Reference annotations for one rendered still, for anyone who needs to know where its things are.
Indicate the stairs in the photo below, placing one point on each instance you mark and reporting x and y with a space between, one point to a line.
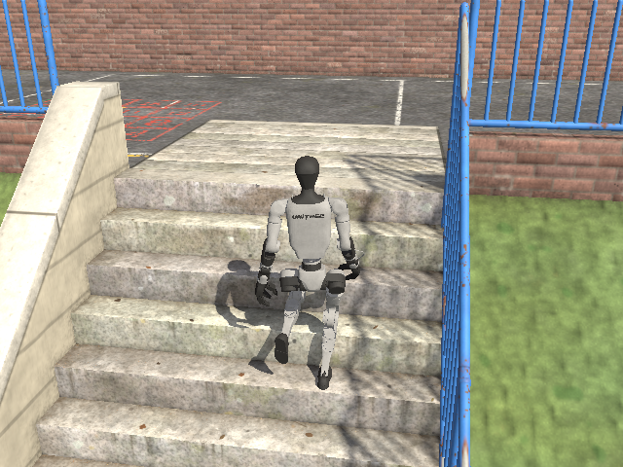
174 362

